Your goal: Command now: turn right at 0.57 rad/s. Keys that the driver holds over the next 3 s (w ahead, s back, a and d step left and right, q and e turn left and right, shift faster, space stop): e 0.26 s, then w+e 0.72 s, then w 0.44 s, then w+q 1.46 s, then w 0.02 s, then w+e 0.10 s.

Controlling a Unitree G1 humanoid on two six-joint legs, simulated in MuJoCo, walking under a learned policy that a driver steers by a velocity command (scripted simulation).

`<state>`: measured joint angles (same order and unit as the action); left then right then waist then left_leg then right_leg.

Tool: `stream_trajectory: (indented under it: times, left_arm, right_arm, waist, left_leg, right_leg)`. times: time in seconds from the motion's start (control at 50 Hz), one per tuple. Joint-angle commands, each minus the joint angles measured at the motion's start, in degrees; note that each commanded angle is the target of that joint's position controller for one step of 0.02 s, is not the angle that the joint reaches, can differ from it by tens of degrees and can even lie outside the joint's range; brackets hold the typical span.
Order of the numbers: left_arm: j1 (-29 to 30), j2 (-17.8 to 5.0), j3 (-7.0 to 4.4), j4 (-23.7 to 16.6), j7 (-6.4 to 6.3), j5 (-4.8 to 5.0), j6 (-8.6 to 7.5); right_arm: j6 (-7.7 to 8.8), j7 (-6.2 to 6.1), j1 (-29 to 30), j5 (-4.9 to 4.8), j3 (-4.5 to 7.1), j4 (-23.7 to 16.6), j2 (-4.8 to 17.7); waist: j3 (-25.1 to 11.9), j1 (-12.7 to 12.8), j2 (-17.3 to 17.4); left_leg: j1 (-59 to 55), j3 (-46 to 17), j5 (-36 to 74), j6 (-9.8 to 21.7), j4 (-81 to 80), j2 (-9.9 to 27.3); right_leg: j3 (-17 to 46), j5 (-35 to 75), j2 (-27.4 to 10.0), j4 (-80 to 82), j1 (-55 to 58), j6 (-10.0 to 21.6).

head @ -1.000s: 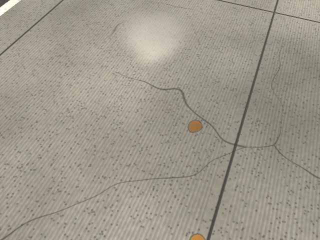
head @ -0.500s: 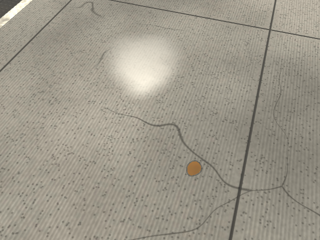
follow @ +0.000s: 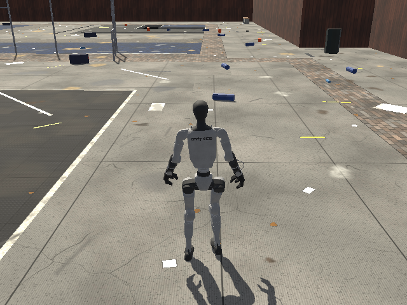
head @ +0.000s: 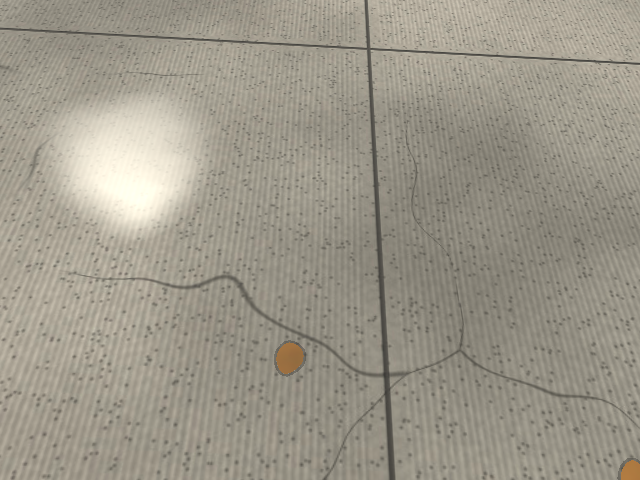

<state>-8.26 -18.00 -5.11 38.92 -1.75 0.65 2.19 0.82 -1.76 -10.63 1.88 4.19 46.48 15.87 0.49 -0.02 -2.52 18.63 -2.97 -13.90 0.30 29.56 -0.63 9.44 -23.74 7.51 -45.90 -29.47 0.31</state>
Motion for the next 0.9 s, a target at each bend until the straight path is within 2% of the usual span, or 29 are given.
stream_trajectory:
  times: [0.02,0.04,0.08,0.12,0.2,0.26,0.3,0.34,0.36,0.38,0.4,0.42,0.44,0.46,0.48,0.5,0.52,0.54,0.58,0.64,0.68,0.72,0.78,0.8,0.82,0.84,0.86,0.88,0.9]
  left_arm:
    - [-4.7,-8.5,-3.0,-1.9,0.05,0.04,-0.38]
    - [-5.2,-7.3,-2.7,-1.6,-0.06,-0.18,0.22]
    - [-3.5,-5.0,-1.88,-2.9,0.31,0.4,0.65]
    - [0.6,-3.9,-1.2,-5.3,0.53,0.86,0.51]
    - [2.8,-2.6,-0.34,-7.9,1.57,0.47,0.4]
    - [2.0,-3.6,-0.64,-8.5,2.26,0.56,0.73]
    - [1.8,-3.7,-0.82,-8.9,2.76,0.77,1.16]
    - [-1.7,-3.3,-1.11,-7.7,3.3,0.92,1.06]
    - [-6.2,-4.1,-1.78,-5.5,3.14,1.14,0.81]
    - [-13.0,-6.4,-2.98,-3.2,2.67,1.56,0.35]
    - [-17.1,-12.8,-3.83,-3.7,1.88,1.05,-0.48]
    - [-17.0,-13.9,-3.58,-5.5,2.88,-0.34,-2.82]
    - [-15.0,-10.1,-2.47,-5.1,3.19,-0.45,-4.25]
    - [-12.6,-7.7,-1.5,-5.0,2.94,-0.08,-4.89]
    - [-10.4,-6.6,-0.94,-5.6,2.53,0.09,-4.99]
    - [-8.9,-6.5,-0.72,-6.0,2.11,0.1,-4.91]
    - [-8.9,-6.4,-0.57,-6.2,1.65,-0.29,-4.99]
    - [-9.4,-6.5,-0.62,-5.9,1.27,-0.47,-5.17]
    - [-11.0,-7.0,-0.87,-5.0,0.69,-0.16,-5.33]
    - [-13.6,-8.2,-1.34,-3.5,0.28,0.38,-5.24]
    - [-15.3,-8.6,-1.55,-2.5,0.28,0.87,-5.09]
    - [-15.9,-8.6,-1.6,-1.8,0.3,1.24,-4.87]
    - [-14.7,-8.8,-1.82,-1.7,0.23,1.13,-4.36]
    - [-13.9,-8.2,-1.63,-2.0,0.26,1.03,-4.18]
    - [-13.2,-6.5,-1.04,-2.4,0.4,0.67,-4.16]
    - [-12.2,-3.2,0.24,-4.1,0.55,-0.32,-4.24]
    - [-19.9,1.6,1.55,-5.7,0.43,1.3,-4.85]
    - [-19.9,-4.5,0.5,-4.1,0.32,2.4,-5.05]
    - [-14.2,-7.8,-0.47,-4.4,0.49,2.2,-4.87]
  right_arm:
    - [0.81,-0.69,6.1,-0.28,1.53,-6.7,7.1]
    - [0.72,-0.87,6.1,-1.2,1.23,-6.8,6.4]
    - [0.17,-1.29,4.2,-1.14,1.02,-6.6,6.6]
    - [-0.38,-1.78,0.9,-0.89,1.33,-6.2,7.5]
    - [-0.93,-1.64,-0.5,-1.24,2.52,-6.5,10.6]
    - [-0.97,-0.75,0.6,-1.83,3.14,-7.0,11.8]
    - [-0.73,-0.06,0.0,-2.74,3.5,-6.8,12.4]
    - [-0.49,0.45,1.2,-3.85,3.46,-6.5,12.2]
    - [-0.3,0.68,0.7,-3.75,2.9,-6.0,10.1]
    - [-0.04,1.13,0.5,-2.67,1.83,-5.9,6.4]
    - [0.56,1.8,3.1,0.17,-0.03,-8.6,1.0]
    - [2.28,1.86,7.4,-1.73,1.0,-12.0,4.9]
    - [3.3,2.14,10.9,-3.6,2.07,-12.4,8.9]
    - [3.95,2.38,10.2,-3.54,2.59,-11.8,10.4]
    - [4.25,2.21,8.4,-2.35,2.59,-10.0,9.8]
    - [4.61,2.22,7.3,-1.44,2.66,-9.7,9.6]
    - [4.93,2.43,7.1,-1.22,2.56,-9.3,8.9]
    - [5.14,2.57,7.2,-1.24,2.31,-9.0,8.0]
    - [5.28,2.69,9.1,-1.35,1.54,-9.0,6.1]
    - [5.44,3.32,13.4,-1.96,0.59,-10.0,4.4]
    - [5.65,3.83,16.0,-2.47,0.39,-11.0,4.7]
    - [6.01,4.18,16.6,-2.73,0.52,-11.5,5.5]
    - [6.65,4.2,13.3,-2.93,1.41,-11.3,7.8]
    - [6.88,3.96,9.5,-2.83,2.0,-10.5,8.7]
    - [7.05,3.49,3.5,-2.44,2.93,-9.2,10.3]
    - [7.09,2.86,-6.3,-1.4,3.75,-8.4,13.5]
    - [6.36,3.03,-11.8,-0.56,4.57,-6.3,17.7]
    - [6.21,3.26,-10.0,-1.61,3.19,-7.0,12.0]
    - [5.76,2.84,-6.8,-1.99,2.22,-7.6,8.6]
  waist:
    - [-4.1,3.0,9.2]
    - [-3.4,2.3,9.1]
    - [-2.2,1.0,9.9]
    - [-2.2,-1.6,11.5]
    - [-4.4,-3.1,13.0]
    - [-4.5,-2.8,13.9]
    - [-4.6,-3.0,13.7]
    - [-3.9,-0.4,12.7]
    - [-4.6,1.2,10.6]
    - [-6.2,3.4,3.0]
    - [-5.8,3.1,-14.6]
    - [-6.1,5.8,-14.2]
    - [-0.6,5.4,-9.2]
    - [2.1,3.5,-7.3]
    - [2.3,2.2,-4.5]
    - [2.5,1.0,-4.4]
    - [1.8,0.6,-4.5]
    - [1.0,0.6,-3.8]
    - [0.8,1.3,-2.6]
    - [1.6,3.1,-4.1]
    - [2.4,4.1,-4.3]
    - [2.7,4.0,-4.4]
    - [1.6,1.8,-6.7]
    - [0.0,-0.3,-7.1]
    - [-4.1,-3.3,-6.4]
    - [-13.2,-7.5,-0.9]
    - [-22.0,-3.7,20.3]
    - [-17.4,-4.0,17.1]
    - [-9.4,-4.8,12.1]
  left_leg:
    - [-8.4,-14.6,16.6,10.3,-11.1,17.4]
    - [-9.3,-11.6,17.2,9.5,-10.7,16.0]
    - [-9.3,-6.3,19.3,9.9,-11.1,14.0]
    - [-14.1,-4.9,20.6,11.0,-11.2,14.6]
    - [-16.4,-2.4,23.4,12.1,-10.4,17.5]
    - [-13.4,0.2,24.0,11.7,-9.8,18.2]
    - [-12.3,0.2,12.1,10.8,-10.5,19.2]
    - [-7.7,1.6,-0.7,8.5,-8.9,18.5]
    - [-3.0,4.0,-6.1,6.6,-4.7,16.7]
    - [6.2,9.1,-12.1,3.1,7.8,13.4]
    - [24.1,12.2,-26.2,-1.5,32.6,6.3]
    - [34.8,1.9,-24.4,-1.6,38.8,1.3]
    - [37.1,-0.6,-18.7,-0.3,40.1,4.0]
    - [36.6,-0.8,-11.8,0.6,37.9,5.2]
    - [33.7,-0.9,-6.9,0.4,35.4,6.3]
    - [30.9,-0.8,-2.7,-0.3,31.7,6.3]
    - [28.4,-0.1,0.9,-0.9,29.8,5.5]
    - [27.0,0.5,3.9,-1.6,27.0,4.7]
    - [24.3,1.0,8.5,-2.6,18.8,3.3]
    - [19.1,1.0,13.4,-3.4,8.2,1.3]
    - [16.7,0.9,13.6,-3.4,4.5,0.6]
    - [13.9,0.2,13.1,-2.8,1.7,0.3]
    - [7.3,0.1,8.9,-1.0,-0.5,-0.2]
    - [1.9,1.1,8.4,0.2,-2.4,-0.8]
    - [-8.0,1.0,8.8,2.0,-3.8,0.2]
    - [-24.2,-8.4,4.5,6.1,-2.6,9.7]
    - [-42.3,-36.5,-10.3,14.8,-8.9,23.2]
    - [-38.7,-42.0,-20.6,14.2,-13.6,24.3]
    - [-31.2,-32.2,-18.6,11.8,-14.0,22.2]
  right_leg:
    - [-1.2,-3.2,-3.4,-21.1,-7.8,-2.4]
    - [-1.7,-0.5,-3.8,-24.3,-9.2,-3.5]
    - [-4.6,2.2,-4.6,-24.6,-9.5,-4.9]
    - [-6.1,3.7,-6.2,-18.6,-11.4,-6.0]
    - [-8.7,1.8,-9.0,-7.3,-5.3,-6.0]
    - [-12.0,1.7,-8.7,0.0,2.1,-4.4]
    - [-13.3,2.5,-8.4,5.5,5.4,-2.2]
    - [-15.4,6.7,-7.1,15.0,13.2,1.0]
    - [-15.9,6.8,-5.3,18.6,20.9,2.7]
    - [-8.8,5.7,-8.8,21.4,32.0,5.4]
    - [15.5,11.4,-24.3,23.2,39.3,11.3]
    - [32.9,-3.5,-30.2,32.4,35.7,21.6]
    - [29.3,-9.3,-28.4,34.8,33.6,20.0]
    - [24.0,-8.2,-26.0,34.8,31.0,17.4]
    - [19.4,-4.0,-23.2,34.4,28.9,15.4]
    - [16.0,1.2,-21.1,34.9,27.1,14.5]
    - [13.7,6.2,-19.7,35.4,26.3,13.9]
    - [11.5,11.0,-18.8,35.4,26.3,13.7]
    - [8.0,15.7,-17.2,34.8,25.4,12.8]
    - [6.5,16.5,-16.1,34.0,22.6,11.8]
    - [7.7,16.1,-16.6,33.1,21.6,11.8]
    - [9.9,15.7,-17.5,31.6,21.5,11.3]
    - [13.2,19.5,-18.5,28.0,22.8,9.8]
    - [13.0,24.0,-17.3,24.8,22.6,8.9]
    - [11.0,28.8,-13.9,17.3,20.4,7.0]
    - [7.2,22.3,-10.0,0.7,12.5,4.7]
    - [1.3,-8.0,-1.8,-19.4,-7.6,0.9]
    - [2.8,-9.0,-5.8,-28.0,-14.6,0.4]
    - [1.0,-3.8,-8.4,-29.4,-16.4,0.4]
